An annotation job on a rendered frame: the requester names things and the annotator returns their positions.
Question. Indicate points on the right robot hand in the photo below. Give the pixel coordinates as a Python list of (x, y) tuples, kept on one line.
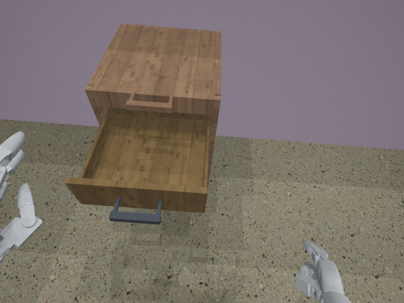
[(323, 278)]

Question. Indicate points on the left robot hand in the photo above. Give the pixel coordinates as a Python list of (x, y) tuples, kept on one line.
[(19, 230)]

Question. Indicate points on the cabinet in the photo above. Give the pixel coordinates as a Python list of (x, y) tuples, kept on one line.
[(161, 64)]

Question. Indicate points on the handle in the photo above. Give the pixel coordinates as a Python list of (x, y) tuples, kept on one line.
[(121, 216), (149, 106)]

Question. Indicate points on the drawer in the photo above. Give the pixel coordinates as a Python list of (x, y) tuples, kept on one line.
[(144, 157)]

